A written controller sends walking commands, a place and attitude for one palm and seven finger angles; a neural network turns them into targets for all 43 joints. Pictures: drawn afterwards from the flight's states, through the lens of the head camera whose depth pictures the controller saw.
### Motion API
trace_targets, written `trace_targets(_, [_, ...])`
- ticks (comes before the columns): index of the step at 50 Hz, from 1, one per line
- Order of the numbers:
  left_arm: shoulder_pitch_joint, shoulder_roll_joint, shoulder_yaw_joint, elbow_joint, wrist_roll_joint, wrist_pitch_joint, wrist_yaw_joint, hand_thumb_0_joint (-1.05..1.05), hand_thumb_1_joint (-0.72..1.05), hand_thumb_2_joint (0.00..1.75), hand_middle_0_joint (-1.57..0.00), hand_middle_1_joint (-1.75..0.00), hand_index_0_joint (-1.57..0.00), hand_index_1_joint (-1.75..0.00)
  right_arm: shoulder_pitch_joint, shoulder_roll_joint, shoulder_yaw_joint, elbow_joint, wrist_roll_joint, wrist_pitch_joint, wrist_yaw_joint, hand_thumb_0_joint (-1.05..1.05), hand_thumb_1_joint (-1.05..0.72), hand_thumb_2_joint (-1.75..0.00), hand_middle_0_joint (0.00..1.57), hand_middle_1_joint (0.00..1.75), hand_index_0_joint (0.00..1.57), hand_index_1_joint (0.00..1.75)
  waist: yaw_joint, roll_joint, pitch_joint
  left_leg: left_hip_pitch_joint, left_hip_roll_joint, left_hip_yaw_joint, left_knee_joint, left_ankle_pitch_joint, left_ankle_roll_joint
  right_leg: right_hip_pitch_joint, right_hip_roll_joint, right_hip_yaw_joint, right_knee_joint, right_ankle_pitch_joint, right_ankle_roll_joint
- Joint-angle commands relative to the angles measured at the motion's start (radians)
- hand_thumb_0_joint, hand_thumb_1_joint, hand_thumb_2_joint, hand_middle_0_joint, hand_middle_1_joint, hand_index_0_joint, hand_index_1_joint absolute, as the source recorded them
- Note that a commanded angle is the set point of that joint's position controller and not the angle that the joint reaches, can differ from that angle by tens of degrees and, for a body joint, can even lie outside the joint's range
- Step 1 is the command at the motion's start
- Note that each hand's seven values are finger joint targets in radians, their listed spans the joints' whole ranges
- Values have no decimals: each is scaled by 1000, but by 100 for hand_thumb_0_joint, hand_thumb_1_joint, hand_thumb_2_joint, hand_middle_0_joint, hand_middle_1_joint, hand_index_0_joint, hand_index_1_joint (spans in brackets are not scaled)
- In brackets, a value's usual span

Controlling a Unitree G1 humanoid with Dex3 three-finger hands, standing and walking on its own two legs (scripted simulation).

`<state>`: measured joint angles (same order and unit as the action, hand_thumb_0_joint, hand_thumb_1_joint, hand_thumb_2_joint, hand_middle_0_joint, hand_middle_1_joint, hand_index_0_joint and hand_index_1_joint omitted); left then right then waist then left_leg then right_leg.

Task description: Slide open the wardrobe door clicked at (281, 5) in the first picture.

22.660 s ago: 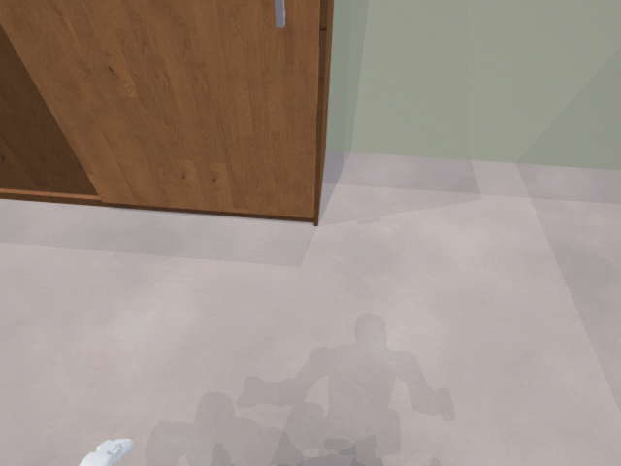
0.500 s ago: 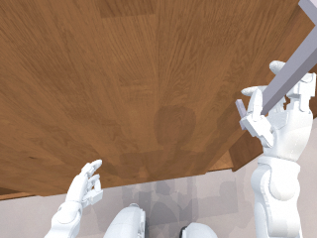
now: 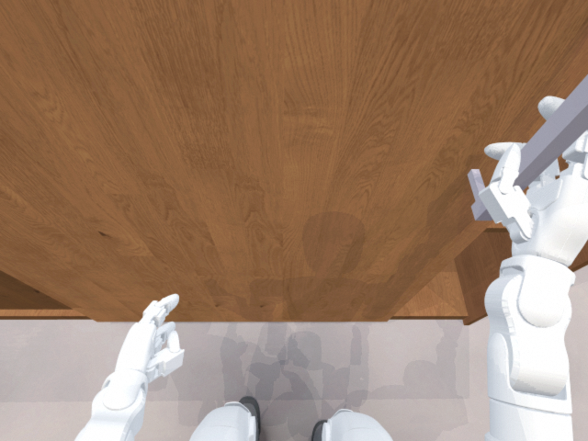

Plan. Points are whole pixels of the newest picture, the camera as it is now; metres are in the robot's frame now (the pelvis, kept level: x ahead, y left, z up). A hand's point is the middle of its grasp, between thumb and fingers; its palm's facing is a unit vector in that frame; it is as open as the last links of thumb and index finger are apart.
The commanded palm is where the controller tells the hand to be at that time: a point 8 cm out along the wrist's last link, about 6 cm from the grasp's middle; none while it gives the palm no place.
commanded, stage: step sideways, sliding the door along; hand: right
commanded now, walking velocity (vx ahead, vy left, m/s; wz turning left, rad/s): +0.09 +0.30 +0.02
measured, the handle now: (535, 130) +0.39 -0.23 +0.20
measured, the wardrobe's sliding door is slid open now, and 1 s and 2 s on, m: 0.28 0.45 0.67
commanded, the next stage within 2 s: none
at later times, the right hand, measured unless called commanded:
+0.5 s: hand (400, 184) +0.34 -0.09 +0.18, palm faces +0.39 +0.92 -0.04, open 7.0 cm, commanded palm +0.31 -0.07 +0.17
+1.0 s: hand (315, 182) +0.35 -0.01 +0.18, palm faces +0.41 +0.91 -0.03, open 7.0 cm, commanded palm +0.31 +0.02 +0.16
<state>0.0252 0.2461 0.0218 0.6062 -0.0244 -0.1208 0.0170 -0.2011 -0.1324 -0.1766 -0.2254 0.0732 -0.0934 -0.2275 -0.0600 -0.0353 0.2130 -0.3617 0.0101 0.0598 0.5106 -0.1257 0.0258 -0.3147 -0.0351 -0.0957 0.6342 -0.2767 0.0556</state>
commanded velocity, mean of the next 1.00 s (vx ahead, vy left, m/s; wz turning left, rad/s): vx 0.02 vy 0.30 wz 0.00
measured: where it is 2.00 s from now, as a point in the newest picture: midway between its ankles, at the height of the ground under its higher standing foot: outside the picture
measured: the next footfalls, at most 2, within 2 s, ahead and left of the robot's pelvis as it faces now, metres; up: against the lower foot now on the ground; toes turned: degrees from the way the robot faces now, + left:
left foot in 0.46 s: -0.04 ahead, +0.26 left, +0.00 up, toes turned +7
right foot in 0.64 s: +0.01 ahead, +0.01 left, +0.00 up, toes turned -9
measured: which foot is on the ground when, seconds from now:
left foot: down 0.00-0.00, up 0.02-0.44, down 0.46-0.62, up 0.64-1.00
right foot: down 0.00-0.46, up 0.48-0.62, down 0.64-1.00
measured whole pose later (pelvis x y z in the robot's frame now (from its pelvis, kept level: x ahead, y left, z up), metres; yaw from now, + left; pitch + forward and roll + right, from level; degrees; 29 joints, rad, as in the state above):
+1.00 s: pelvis -0.04 +0.23 +0.00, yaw +0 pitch -3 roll +4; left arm 0.13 0.17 -0.01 0.58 -0.05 -0.09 0.00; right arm -0.51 -0.26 -0.20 0.15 0.12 -0.04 -0.17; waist -0.14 -0.08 0.23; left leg -0.32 0.03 0.10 0.69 -0.28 -0.04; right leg -0.22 -0.30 -0.04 0.53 -0.24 0.16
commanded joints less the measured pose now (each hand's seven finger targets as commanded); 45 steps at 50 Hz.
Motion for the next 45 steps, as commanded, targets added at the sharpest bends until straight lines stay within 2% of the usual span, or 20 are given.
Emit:
trace_targets(1, [14, 109, 74, -186, -6, -30, -34, 0, 90, 90, -20, -30, -20, -30, -415, -18, 317, -369, -41, -170, 153, 0, -90, -90, 45, 140, 45, 140, 76, -125, -623, -181, -16, -127, 587, -446, -19, 572, -504, 370, -204, 1049, -236])
trace_targets(2, [0, 97, 79, -193, -1, -44, -33, 0, 90, 90, -20, -30, -20, -30, -476, -6, 297, -384, -25, -172, 151, 0, -90, -90, 45, 140, 45, 140, 89, -179, -616, -272, -20, -138, 683, -491, -32, 581, -538, 459, -203, 1039, -246])
trace_targets(3, [7, 86, 60, -179, 8, -49, -37, 0, 90, 90, -20, -30, -20, -30, -532, 8, 327, -407, -30, -168, 154, 0, -90, -90, 45, 140, 45, 140, 100, -178, -579, -297, 3, -160, 738, -459, -37, 589, -511, 393, -178, 1038, -232])
trace_targets(7, [15, 110, 69, -164, 2, -34, -41, 0, 90, 90, -20, -30, -20, -30, -558, 29, 342, -272, -33, -98, 159, 0, -90, -90, 45, 140, 45, 140, 82, -183, -507, -259, 23, -73, 712, -263, -58, 494, -388, 154, -185, 776, -180])
trace_targets(12, [31, 92, 52, -164, 1, -14, -19, 0, 90, 90, -20, -30, -20, -30, -612, 24, 334, -159, -20, -51, 164, 0, -90, -90, 45, 140, 45, 140, 89, -309, -473, -105, 6, 16, 516, -237, -74, 388, -334, 80, -274, 486, -132])
trace_targets(18, [69, 90, 35, -143, -4, -19, -6, 0, 90, 90, -20, -30, -20, -30, -659, -18, 297, -52, -2, -68, 142, 0, -90, -90, 45, 140, 45, 140, 103, -346, -493, 84, -36, 52, 134, -261, -60, 389, -345, 95, -178, 620, -133])
trace_targets(20, [53, 86, 27, -139, -16, -20, -8, 0, 90, 90, -20, -30, -20, -30, -680, -51, 272, -30, -4, -80, 140, 0, -90, -90, 45, 140, 45, 140, 87, -276, -512, 216, -23, 46, -65, -110, -54, 326, -309, 97, -108, 548, -106])
trace_targets(21, [48, 72, 19, -137, -27, -18, -6, 0, 90, 90, -20, -30, -20, -30, -688, -82, 260, -28, -11, -87, 139, 0, -90, -90, 45, 140, 45, 140, 76, -170, -523, 274, 32, 7, -166, 63, -42, 279, -255, 79, -35, 448, -82])
trace_targets(23, [21, 26, 2, -133, -29, -9, 12, 0, 90, 90, -20, -30, -20, -30, -717, -180, 211, -14, -28, -95, 121, 0, -90, -90, 45, 140, 45, 140, 85, 120, -512, 379, 264, -152, -121, 629, 50, -4, -96, 1, 164, -132, -20])
trace_targets(25, [10, 47, 18, -116, -30, 1, 37, 0, 90, 90, -20, -30, -20, -30, -691, -209, 170, -42, -13, -95, 114, 0, -90, -90, 45, 140, 45, 140, 28, 402, -527, 530, 305, -219, -13, 956, 142, -201, -16, 36, 422, -354, -19])
trace_targets(27, [6, 42, 5, -85, -23, 4, 52, 0, 90, 90, -20, -30, -20, -30, -726, -133, 206, -44, -8, -93, 102, 0, -90, -90, 45, 140, 45, 140, 53, 323, -501, 587, 299, -161, 61, 953, 154, -228, -35, 36, 267, -345, -33])
trace_targets(29, [33, 46, 6, -83, -11, 15, 57, 0, 90, 90, -20, -30, -20, -30, -743, -90, 241, -84, -8, -113, 109, 0, -90, -90, 45, 140, 45, 140, 88, 176, -540, 410, 203, -46, 197, 738, 83, 81, -58, -43, -143, 20, -29])
trace_targets(30, [66, 80, 34, -90, -7, 20, 59, 0, 90, 90, -20, -30, -20, -30, -741, -66, 269, -100, 5, -122, 120, 0, -90, -90, 45, 140, 45, 140, 120, 45, -598, 90, 142, 3, 365, 409, 4, 452, -186, 88, -207, 486, -88])
trace_targets(31, [50, 125, 61, -116, 0, 16, 46, 0, 90, 90, -20, -30, -20, -30, -740, -20, 304, -120, 23, -123, 138, 0, -90, -90, 45, 140, 45, 140, 93, -228, -652, -225, 20, -26, 571, -349, -62, 681, -522, 447, -176, 1048, -235])
trace_targets(32, [49, 133, 58, -135, -18, 33, 3, 0, 90, 90, -20, -30, -20, -30, -749, 2, 319, -41, 6, -111, 147, 0, -90, -90, 45, 140, 45, 140, 91, -115, -663, -213, 32, -127, 717, -471, -24, 677, -551, 475, -158, 952, -262])
trace_targets(33, [16, 120, 67, -139, -20, 27, -10, 0, 90, 90, -20, -30, -20, -30, -825, 7, 302, -115, 7, -120, 152, 0, -90, -90, 45, 140, 45, 140, 97, -107, -617, -283, 37, -135, 762, -456, -34, 605, -565, 445, -183, 822, -281])
trace_targets(35, [9, 103, 61, -103, -13, 26, -18, 0, 90, 90, -20, -30, -20, -30, -826, -42, 284, -97, -10, -116, 154, 0, -90, -90, 45, 140, 45, 140, 95, -173, -511, -326, 84, -117, 768, -369, -44, 541, -506, 321, -198, 722, -257])
trace_targets(39, [42, 108, 67, -116, -12, 24, -15, 0, 90, 90, -20, -30, -20, -30, -784, -28, 298, -50, -17, -74, 173, 0, -90, -90, 45, 140, 45, 140, 89, -239, -501, -220, 65, -15, 658, -204, -66, 435, -384, 75, -220, 606, -169])
trace_targets(42, [35, 107, 60, -137, -13, 7, -5, 0, 90, 90, -20, -30, -20, -30, -782, -54, 277, -33, -11, -68, 176, 0, -90, -90, 45, 140, 45, 140, 87, -301, -485, -110, 51, 38, 508, -176, -78, 370, -361, -2, -250, 545, -147])
trace_targets(45, [55, 98, 47, -144, -20, -5, -3, 0, 90, 90, -20, -30, -20, -30, -752, -59, 271, -6, 3, -74, 169, 0, -90, -90, 45, 140, 45, 140, 93, -347, -481, -5, 14, 73, 326, -207, -76, 364, -363, -6, -215, 639, -138])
